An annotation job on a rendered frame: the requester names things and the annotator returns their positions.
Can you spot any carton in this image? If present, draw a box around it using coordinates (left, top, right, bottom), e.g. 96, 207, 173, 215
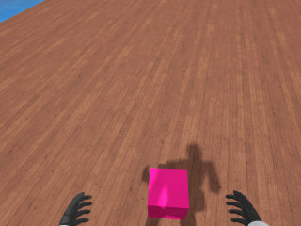
147, 168, 189, 220

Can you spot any right robot hand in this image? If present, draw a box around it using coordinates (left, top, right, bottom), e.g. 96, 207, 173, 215
225, 190, 262, 226

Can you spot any left robot hand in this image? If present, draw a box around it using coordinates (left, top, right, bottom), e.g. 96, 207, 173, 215
58, 192, 92, 226

